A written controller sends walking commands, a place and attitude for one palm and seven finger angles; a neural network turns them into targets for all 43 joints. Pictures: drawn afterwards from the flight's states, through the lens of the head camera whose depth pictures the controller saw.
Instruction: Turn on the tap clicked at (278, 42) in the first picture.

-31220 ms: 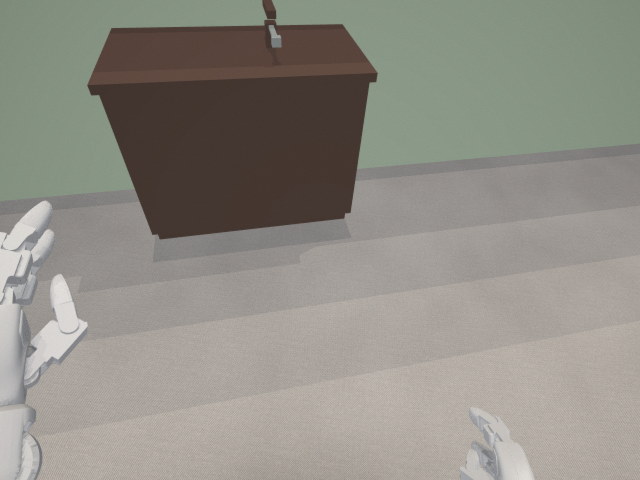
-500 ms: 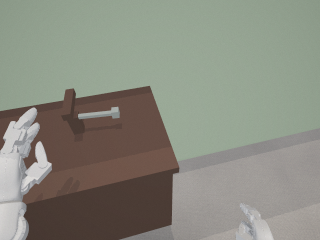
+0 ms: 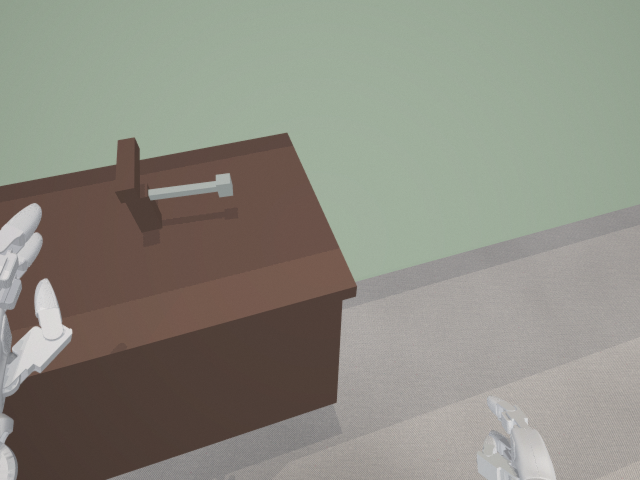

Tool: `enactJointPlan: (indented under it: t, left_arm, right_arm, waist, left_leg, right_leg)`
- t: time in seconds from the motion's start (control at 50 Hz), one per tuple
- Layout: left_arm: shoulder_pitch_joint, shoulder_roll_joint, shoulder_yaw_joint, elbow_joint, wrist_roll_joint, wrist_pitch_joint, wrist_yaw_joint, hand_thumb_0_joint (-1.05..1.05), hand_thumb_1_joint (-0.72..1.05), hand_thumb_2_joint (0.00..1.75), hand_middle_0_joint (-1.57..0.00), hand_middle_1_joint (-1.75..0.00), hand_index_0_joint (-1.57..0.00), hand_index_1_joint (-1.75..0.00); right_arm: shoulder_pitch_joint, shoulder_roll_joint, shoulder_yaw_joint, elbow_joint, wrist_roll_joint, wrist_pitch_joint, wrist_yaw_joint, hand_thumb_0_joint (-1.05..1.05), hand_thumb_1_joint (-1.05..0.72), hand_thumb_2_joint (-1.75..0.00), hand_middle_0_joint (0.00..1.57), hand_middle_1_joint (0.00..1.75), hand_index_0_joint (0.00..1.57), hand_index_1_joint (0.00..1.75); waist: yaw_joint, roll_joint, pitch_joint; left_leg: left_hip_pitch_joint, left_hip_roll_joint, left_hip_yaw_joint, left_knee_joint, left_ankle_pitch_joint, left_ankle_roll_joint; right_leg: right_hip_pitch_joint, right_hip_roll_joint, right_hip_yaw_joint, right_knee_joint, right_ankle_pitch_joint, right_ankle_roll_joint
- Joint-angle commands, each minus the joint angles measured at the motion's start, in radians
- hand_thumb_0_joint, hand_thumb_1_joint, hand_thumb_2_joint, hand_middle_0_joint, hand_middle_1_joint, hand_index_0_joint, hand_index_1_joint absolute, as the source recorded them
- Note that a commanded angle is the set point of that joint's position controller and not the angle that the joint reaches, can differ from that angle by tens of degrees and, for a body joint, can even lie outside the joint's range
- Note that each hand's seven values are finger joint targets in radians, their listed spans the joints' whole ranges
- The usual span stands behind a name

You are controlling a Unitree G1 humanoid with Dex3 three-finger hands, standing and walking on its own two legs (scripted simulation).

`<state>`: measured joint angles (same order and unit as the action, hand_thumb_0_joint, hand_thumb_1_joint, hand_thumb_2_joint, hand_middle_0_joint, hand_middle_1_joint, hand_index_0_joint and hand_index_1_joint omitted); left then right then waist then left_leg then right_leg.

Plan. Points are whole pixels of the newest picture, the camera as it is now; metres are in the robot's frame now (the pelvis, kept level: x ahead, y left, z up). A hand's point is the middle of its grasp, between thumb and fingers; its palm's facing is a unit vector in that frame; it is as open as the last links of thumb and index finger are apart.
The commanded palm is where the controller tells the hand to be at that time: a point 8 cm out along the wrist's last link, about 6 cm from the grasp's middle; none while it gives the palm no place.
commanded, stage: step back with the hand held close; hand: left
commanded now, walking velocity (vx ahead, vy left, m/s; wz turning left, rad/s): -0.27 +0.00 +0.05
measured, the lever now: (224, 185) +0.56 +0.22 +0.03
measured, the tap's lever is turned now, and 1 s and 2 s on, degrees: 83 83 83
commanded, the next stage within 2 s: stop stepping back and stand still in 0.78 s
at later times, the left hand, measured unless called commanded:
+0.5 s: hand (20, 435) +0.12 +0.25 +0.15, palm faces +0.42 -0.80 -0.42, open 7.4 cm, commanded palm +0.08 +0.29 +0.18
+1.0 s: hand out of the picture +0.03 +0.20 +0.17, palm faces +0.31 -0.85 -0.43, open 7.4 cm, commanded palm -0.02 +0.25 +0.18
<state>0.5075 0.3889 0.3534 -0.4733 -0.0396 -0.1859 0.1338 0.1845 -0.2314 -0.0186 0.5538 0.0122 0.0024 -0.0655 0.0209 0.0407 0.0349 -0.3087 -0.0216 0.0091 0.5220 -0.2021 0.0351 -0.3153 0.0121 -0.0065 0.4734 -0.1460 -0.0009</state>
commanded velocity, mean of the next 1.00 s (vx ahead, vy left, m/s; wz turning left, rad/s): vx -0.28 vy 0.02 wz -0.02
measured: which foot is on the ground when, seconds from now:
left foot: down 0.00-0.42, up 0.44-0.52, down 0.54-0.92, up 0.94-1.00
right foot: down 0.00-0.20, up 0.22-0.26, down 0.28-0.60, up 0.62-0.90, down 0.92-1.00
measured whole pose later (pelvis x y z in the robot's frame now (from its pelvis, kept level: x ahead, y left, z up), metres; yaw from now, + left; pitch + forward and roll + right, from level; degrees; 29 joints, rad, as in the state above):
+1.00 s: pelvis -0.19 -0.02 +0.00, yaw -2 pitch +2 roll -1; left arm 0.49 0.38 0.30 -0.52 -0.04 -0.17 0.12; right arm 0.17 -0.17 0.00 0.64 0.00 -0.07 -0.04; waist 0.02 0.04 -0.01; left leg -0.53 0.05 0.04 0.68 -0.27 -0.02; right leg -0.15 0.05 -0.01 0.41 -0.30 -0.03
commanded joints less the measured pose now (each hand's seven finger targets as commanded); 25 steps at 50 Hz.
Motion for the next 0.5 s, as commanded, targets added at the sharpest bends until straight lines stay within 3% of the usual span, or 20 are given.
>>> enactJointPlan:
  t: [0.0, 0.04, 0.06, 0.08, 0.16, 0.2, 0.26, 0.28, 0.3, 0.32, 0.34, 0.36, 0.38, 0.4, 0.44, 0.46, 0.48]
  left_arm:
    - [-0.062, 0.129, 0.067, -0.143, 0.004, -0.051, 0.019, 0.00, 0.90, 0.90, -0.20, -0.30, -0.20, -0.30]
    - [-0.104, 0.135, 0.059, -0.160, 0.012, -0.058, 0.026, 0.00, 0.90, 0.90, -0.20, -0.30, -0.20, -0.30]
    - [-0.132, 0.172, 0.084, -0.190, 0.017, -0.064, 0.032, 0.00, 0.90, 0.90, -0.20, -0.30, -0.20, -0.30]
    - [-0.148, 0.143, 0.063, -0.201, 0.019, -0.068, 0.034, 0.00, 0.90, 0.90, -0.20, -0.30, -0.20, -0.30]
    - [-0.177, 0.193, 0.132, -0.264, 0.043, -0.092, 0.046, 0.00, 0.90, 0.90, -0.20, -0.30, -0.20, -0.30]
    - [-0.145, 0.165, 0.134, -0.262, 0.053, -0.103, 0.036, 0.00, 0.90, 0.90, -0.20, -0.30, -0.20, -0.30]
    - [-0.065, 0.157, 0.155, -0.190, 0.058, -0.100, 0.020, 0.00, 0.90, 0.90, -0.20, -0.30, -0.20, -0.30]
    - [-0.051, 0.126, 0.132, -0.180, 0.057, -0.105, 0.011, 0.00, 0.90, 0.90, -0.20, -0.30, -0.20, -0.30]
    - [-0.052, 0.121, 0.123, -0.184, 0.044, -0.110, 0.006, 0.00, 0.90, 0.90, -0.20, -0.30, -0.20, -0.30]
    - [-0.047, 0.128, 0.126, -0.181, 0.034, -0.113, 0.002, 0.00, 0.90, 0.90, -0.20, -0.30, -0.20, -0.30]
    - [-0.048, 0.130, 0.111, -0.190, 0.016, -0.113, 0.003, 0.00, 0.90, 0.90, -0.20, -0.30, -0.20, -0.30]
    - [-0.055, 0.152, 0.113, -0.205, 0.011, -0.118, 0.008, 0.00, 0.90, 0.90, -0.20, -0.30, -0.20, -0.30]
    - [-0.078, 0.124, 0.073, -0.221, 0.004, -0.115, 0.006, 0.00, 0.90, 0.90, -0.20, -0.30, -0.20, -0.30]
    - [-0.105, 0.145, 0.077, -0.238, 0.004, -0.111, 0.008, 0.00, 0.90, 0.90, -0.20, -0.30, -0.20, -0.30]
    - [-0.115, 0.171, 0.086, -0.254, 0.005, -0.112, 0.012, 0.00, 0.90, 0.90, -0.20, -0.30, -0.20, -0.30]
    - [-0.124, 0.210, 0.118, -0.262, 0.007, -0.109, 0.017, 0.00, 0.90, 0.90, -0.20, -0.30, -0.20, -0.30]
    - [-0.122, 0.185, 0.097, -0.261, 0.005, -0.104, 0.015, 0.00, 0.90, 0.90, -0.20, -0.30, -0.20, -0.30]
  right_arm:
    - [-0.082, -0.118, -0.046, -0.153, 0.004, -0.064, -0.009, 0.00, -0.90, -0.90, 0.20, 0.30, 0.20, 0.30]
    - [-0.074, -0.119, -0.044, -0.147, 0.004, -0.073, -0.008, 0.00, -0.90, -0.90, 0.20, 0.30, 0.20, 0.30]
    - [-0.081, -0.126, -0.043, -0.141, -0.003, -0.077, -0.011, 0.00, -0.90, -0.90, 0.20, 0.30, 0.20, 0.30]
    - [-0.081, -0.114, -0.036, -0.142, -0.004, -0.082, -0.013, 0.00, -0.90, -0.90, 0.20, 0.30, 0.20, 0.30]
    - [-0.099, -0.132, -0.042, -0.150, -0.004, -0.103, -0.018, 0.00, -0.90, -0.90, 0.20, 0.30, 0.20, 0.30]
    - [-0.088, -0.120, -0.050, -0.156, -0.008, -0.116, -0.015, 0.00, -0.90, -0.90, 0.20, 0.30, 0.20, 0.30]
    - [-0.094, -0.124, -0.059, -0.158, -0.005, -0.121, -0.003, 0.00, -0.90, -0.90, 0.20, 0.30, 0.20, 0.30]
    - [-0.085, -0.108, -0.051, -0.142, -0.007, -0.120, 0.000, 0.00, -0.90, -0.90, 0.20, 0.30, 0.20, 0.30]
    - [-0.077, -0.101, -0.049, -0.131, -0.007, -0.124, 0.004, 0.00, -0.90, -0.90, 0.20, 0.30, 0.20, 0.30]
    - [-0.076, -0.096, -0.048, -0.120, -0.009, -0.127, 0.004, 0.00, -0.90, -0.90, 0.20, 0.30, 0.20, 0.30]
    - [-0.073, -0.079, -0.047, -0.115, -0.004, -0.126, 0.004, 0.00, -0.90, -0.90, 0.20, 0.30, 0.20, 0.30]
    - [-0.057, -0.069, -0.052, -0.095, -0.009, -0.120, 0.004, 0.00, -0.90, -0.90, 0.20, 0.30, 0.20, 0.30]
    - [-0.050, -0.066, -0.062, -0.096, -0.007, -0.115, 0.008, 0.00, -0.90, -0.90, 0.20, 0.30, 0.20, 0.30]
    - [-0.059, -0.070, -0.069, -0.103, -0.006, -0.114, 0.009, 0.00, -0.90, -0.90, 0.20, 0.30, 0.20, 0.30]
    - [-0.086, -0.056, -0.063, -0.108, -0.005, -0.112, 0.008, 0.00, -0.90, -0.90, 0.20, 0.30, 0.20, 0.30]
    - [-0.090, -0.057, -0.060, -0.103, -0.012, -0.110, 0.005, 0.00, -0.90, -0.90, 0.20, 0.30, 0.20, 0.30]
    - [-0.098, -0.047, -0.050, -0.106, -0.015, -0.107, 0.003, 0.00, -0.90, -0.90, 0.20, 0.30, 0.20, 0.30]
  waist:
    - [-0.012, -0.076, -0.071]
    - [-0.016, -0.089, -0.058]
    - [-0.018, -0.049, -0.054]
    - [-0.020, -0.021, -0.063]
    - [-0.005, 0.167, -0.118]
    - [0.002, 0.205, -0.148]
    - [0.002, 0.182, -0.097]
    - [0.000, 0.151, -0.062]
    - [-0.004, 0.097, -0.050]
    - [-0.008, 0.031, -0.074]
    - [-0.015, -0.060, -0.108]
    - [-0.024, -0.110, -0.171]
    - [-0.027, -0.187, -0.227]
    - [-0.027, -0.225, -0.231]
    - [-0.024, -0.200, -0.199]
    - [-0.024, -0.172, -0.186]
    - [-0.028, -0.155, -0.153]
  left_leg:
    - [-0.125, 0.101, -0.127, -0.111, -0.307, 0.029]
    - [-0.097, 0.093, -0.127, -0.056, -0.332, 0.027]
    - [-0.097, 0.098, -0.141, -0.075, -0.343, 0.031]
    - [-0.119, 0.112, -0.159, -0.116, -0.344, 0.038]
    - [-0.360, 0.208, -0.279, -0.314, -0.475, 0.084]
    - [-0.401, 0.240, -0.287, -0.334, -0.497, 0.099]
    - [-0.507, 0.257, -0.281, -0.317, -0.580, 0.115]
    - [-0.477, 0.249, -0.265, -0.279, -0.524, 0.111]
    - [-0.364, 0.222, -0.235, -0.216, -0.415, 0.088]
    - [-0.248, 0.191, -0.184, -0.143, -0.332, 0.061]
    - [-0.097, 0.137, -0.119, -0.035, -0.175, 0.024]
    - [0.036, 0.114, -0.061, 0.041, 0.000, -0.006]
    - [0.082, 0.089, -0.016, 0.118, 0.073, -0.028]
    - [0.092, 0.069, -0.003, 0.173, 0.051, -0.039]
    - [0.061, 0.054, -0.009, 0.217, -0.067, -0.045]
    - [0.052, 0.052, -0.012, 0.207, -0.079, -0.046]
    - [0.046, 0.058, -0.020, 0.163, -0.057, -0.041]
  right_leg:
    - [0.045, -0.103, 0.152, -0.137, -0.227, -0.014]
    - [-0.041, -0.124, 0.170, -0.175, -0.351, -0.028]
    - [-0.051, -0.116, 0.167, -0.164, -0.358, -0.030]
    - [-0.021, -0.100, 0.135, -0.125, -0.324, -0.020]
    - [0.290, 0.010, 0.042, 0.161, -0.078, 0.023]
    - [0.350, 0.032, 0.028, 0.257, -0.054, 0.032]
    - [0.372, 0.050, 0.042, 0.295, -0.107, 0.032]
    - [0.328, 0.044, 0.044, 0.241, -0.099, 0.029]
    - [0.233, 0.028, 0.061, 0.133, -0.045, 0.014]
    - [0.146, 0.000, 0.097, 0.048, 0.000, 0.001]
    - [0.022, -0.062, 0.182, -0.024, 0.092, -0.033]
    - [-0.025, -0.136, 0.259, -0.055, 0.258, -0.053]
    - [-0.014, -0.188, 0.293, -0.071, 0.352, -0.056]
    - [-0.036, -0.229, 0.320, -0.089, 0.367, -0.078]
    - [-0.055, -0.267, 0.332, -0.113, 0.304, -0.103]
    - [-0.062, -0.261, 0.330, -0.114, 0.294, -0.104]
    - [-0.063, -0.246, 0.302, -0.097, 0.297, -0.093]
